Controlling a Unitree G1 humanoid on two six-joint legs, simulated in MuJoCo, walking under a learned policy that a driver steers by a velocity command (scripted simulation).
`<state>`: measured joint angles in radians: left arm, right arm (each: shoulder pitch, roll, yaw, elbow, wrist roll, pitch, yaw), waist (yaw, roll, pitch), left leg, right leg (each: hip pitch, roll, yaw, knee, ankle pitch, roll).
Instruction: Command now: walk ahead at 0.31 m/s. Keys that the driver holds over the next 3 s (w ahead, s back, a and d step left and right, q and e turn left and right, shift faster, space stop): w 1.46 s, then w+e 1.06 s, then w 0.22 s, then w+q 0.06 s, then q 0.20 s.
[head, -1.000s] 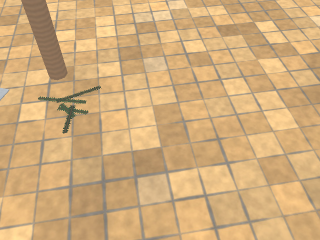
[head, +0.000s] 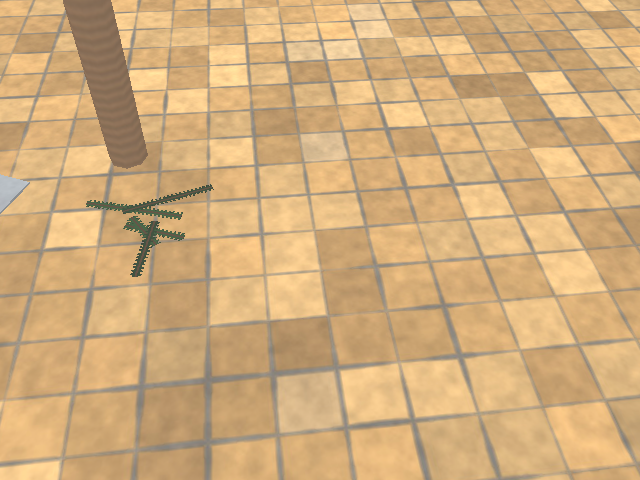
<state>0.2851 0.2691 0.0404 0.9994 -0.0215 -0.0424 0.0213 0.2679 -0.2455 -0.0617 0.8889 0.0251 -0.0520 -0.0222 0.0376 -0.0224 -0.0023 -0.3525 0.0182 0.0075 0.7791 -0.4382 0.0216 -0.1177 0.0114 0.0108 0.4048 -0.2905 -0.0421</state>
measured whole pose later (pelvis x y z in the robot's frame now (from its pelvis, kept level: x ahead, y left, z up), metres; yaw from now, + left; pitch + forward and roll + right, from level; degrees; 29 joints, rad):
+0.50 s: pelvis +0.20 +0.04 -0.01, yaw +0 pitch +2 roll +1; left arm 0.00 0.25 0.03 0.84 -0.02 -0.08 -0.04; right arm 0.46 -0.21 -0.03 0.99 0.01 -0.08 -0.01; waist -0.08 -0.04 0.02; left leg 0.14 -0.04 0.03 0.13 -0.31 0.03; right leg -0.64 -0.06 -0.01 0.56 0.06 -0.03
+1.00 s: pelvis +0.49 +0.01 +0.00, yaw +0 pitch +1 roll -2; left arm 0.35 0.26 0.04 0.97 -0.01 -0.09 -0.01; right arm 0.06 -0.26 -0.04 0.83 0.01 -0.08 0.00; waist 0.08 0.04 0.02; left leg -0.66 0.13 -0.03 0.61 0.09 0.00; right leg 0.01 0.08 -0.05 0.19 -0.22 -0.06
